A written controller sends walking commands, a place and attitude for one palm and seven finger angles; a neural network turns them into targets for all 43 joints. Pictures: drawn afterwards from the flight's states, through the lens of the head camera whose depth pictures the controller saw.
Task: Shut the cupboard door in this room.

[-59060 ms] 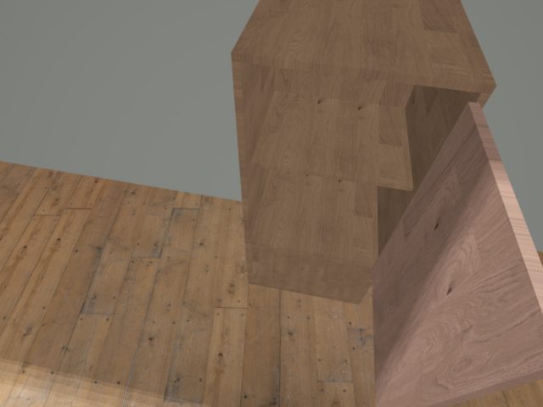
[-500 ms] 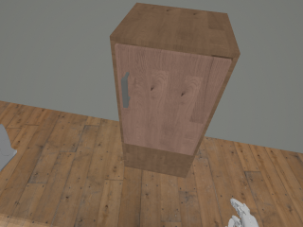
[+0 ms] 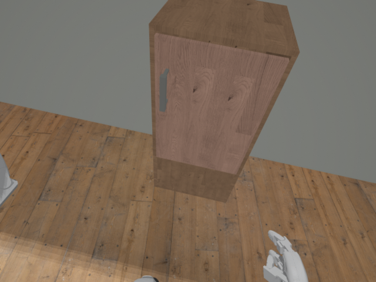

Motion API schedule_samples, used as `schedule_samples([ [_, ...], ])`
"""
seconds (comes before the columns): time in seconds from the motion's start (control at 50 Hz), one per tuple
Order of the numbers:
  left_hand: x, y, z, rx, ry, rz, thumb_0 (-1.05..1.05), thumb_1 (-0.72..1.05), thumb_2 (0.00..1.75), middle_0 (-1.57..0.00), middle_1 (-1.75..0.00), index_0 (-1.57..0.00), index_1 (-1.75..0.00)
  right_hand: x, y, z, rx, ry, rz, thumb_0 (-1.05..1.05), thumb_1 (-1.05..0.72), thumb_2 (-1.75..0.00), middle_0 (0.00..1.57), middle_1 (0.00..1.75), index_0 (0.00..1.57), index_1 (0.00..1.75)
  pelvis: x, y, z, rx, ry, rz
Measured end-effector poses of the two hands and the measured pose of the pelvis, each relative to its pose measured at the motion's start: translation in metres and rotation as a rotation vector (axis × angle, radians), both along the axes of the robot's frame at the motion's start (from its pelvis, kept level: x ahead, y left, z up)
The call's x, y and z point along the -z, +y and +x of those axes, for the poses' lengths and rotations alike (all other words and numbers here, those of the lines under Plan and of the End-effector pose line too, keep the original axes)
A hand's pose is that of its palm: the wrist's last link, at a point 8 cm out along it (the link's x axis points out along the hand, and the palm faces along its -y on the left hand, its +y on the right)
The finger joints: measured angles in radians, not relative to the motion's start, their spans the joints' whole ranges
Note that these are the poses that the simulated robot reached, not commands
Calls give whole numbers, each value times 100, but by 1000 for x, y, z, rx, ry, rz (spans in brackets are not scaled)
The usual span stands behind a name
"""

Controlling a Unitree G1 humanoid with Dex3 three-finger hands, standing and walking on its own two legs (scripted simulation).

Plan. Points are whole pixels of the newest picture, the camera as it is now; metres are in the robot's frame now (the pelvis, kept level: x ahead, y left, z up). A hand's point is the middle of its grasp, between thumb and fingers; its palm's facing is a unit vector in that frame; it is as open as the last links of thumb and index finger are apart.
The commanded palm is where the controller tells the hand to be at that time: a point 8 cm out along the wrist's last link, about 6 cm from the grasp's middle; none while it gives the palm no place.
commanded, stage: stop stepping back and stand still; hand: left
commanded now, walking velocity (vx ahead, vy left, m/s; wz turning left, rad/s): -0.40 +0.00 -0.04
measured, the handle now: (164, 90) +0.69 +0.15 +0.00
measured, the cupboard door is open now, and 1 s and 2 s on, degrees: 0 0 0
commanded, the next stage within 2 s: none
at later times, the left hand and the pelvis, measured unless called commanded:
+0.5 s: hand out of the picture +0.14 +0.28 +0.18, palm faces +0.38 -0.86 -0.34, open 7.4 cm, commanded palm +0.08 +0.32 +0.19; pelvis -0.08 +0.03 +0.02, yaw -3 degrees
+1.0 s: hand out of the picture +0.15 +0.31 +0.18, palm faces +0.37 -0.81 -0.44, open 7.4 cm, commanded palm +0.09 +0.34 +0.19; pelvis -0.08 +0.06 +0.01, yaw -5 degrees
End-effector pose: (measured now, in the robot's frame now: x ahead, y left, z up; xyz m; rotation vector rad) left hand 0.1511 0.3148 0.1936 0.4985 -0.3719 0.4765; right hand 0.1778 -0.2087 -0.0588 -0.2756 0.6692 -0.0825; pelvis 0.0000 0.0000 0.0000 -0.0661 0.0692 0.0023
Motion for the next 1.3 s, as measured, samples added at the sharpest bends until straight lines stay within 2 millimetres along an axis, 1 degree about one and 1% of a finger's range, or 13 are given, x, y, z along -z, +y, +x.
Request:
schedule_samples([
  [0.08,2,-29,-1,129,27,8,1,89,90,-21,-31,-21,-30,5,-8,-26,18,8,19,1,-91,-90,21,30,21,30,0,-8,-36,31,-8,-17],
  [0.16,-5,-44,-21,237,61,74,1,88,90,-21,-31,-21,-30,0,-24,-66,111,1,24,1,-91,-90,21,30,21,30,1,-9,-51,31,-45,-2],
  [0.22,-9,-31,-39,211,93,116,1,88,90,-22,-31,-22,-30,-2,-39,-97,176,16,-18,1,-91,-90,21,30,21,30,0,-2,-51,46,-65,10],
  [0.3,-4,6,-48,88,44,69,1,88,90,-22,-31,-22,-30,8,-51,-133,239,79,-90,1,-91,-90,21,30,21,30,2,15,-48,28,-79,-1],
  [0.38,15,33,-43,1,37,-67,1,88,90,-22,-31,-21,-30,8,-42,-156,260,126,-108,1,-91,-90,20,30,20,30,-1,27,-59,34,-92,12],
  [0.44,17,26,-40,31,73,-114,1,89,90,-21,-31,-21,-30,-1,-23,-165,241,110,-74,2,-91,-90,20,30,20,29,-11,30,-71,44,-87,15],
  [0.58,-10,-8,-64,218,111,45,1,89,90,-21,-31,-21,-30,-7,10,-160,168,25,9,1,-91,-90,21,30,21,30,-12,31,-93,86,-71,39],
  [0.68,-12,15,-75,145,89,46,1,88,90,-22,-31,-22,-30,6,15,-162,177,72,27,1,-90,-90,21,30,21,30,-9,40,-95,100,-84,35],
  [0.8,9,44,-64,38,22,-91,1,88,90,-21,-31,-21,-30,13,15,-162,176,97,-48,1,-91,-90,21,30,21,30,0,59,-85,54,-85,27],
  [0.88,13,46,-52,70,52,-82,1,89,90,-21,-31,-21,-30,12,23,-155,198,81,-40,1,-91,-90,21,30,21,30,0,65,-85,65,-97,62],
  [1.0,-7,31,-44,132,99,45,1,89,90,-21,-31,-21,-30,5,40,-141,159,48,37,1,-91,-90,20,30,21,30,-8,57,-77,83,-80,63],
  [1.18,4,22,-34,79,203,15,1,88,90,-21,-31,-21,-30,18,22,-120,167,87,65,1,-91,-90,21,30,21,30,-9,47,-59,71,-52,41],
  [1.3,13,28,-29,51,212,-29,1,88,90,-22,-31,-21,-30,11,6,-105,191,92,6,1,-91,-90,21,30,21,30,-10,49,-48,64,-65,54],
])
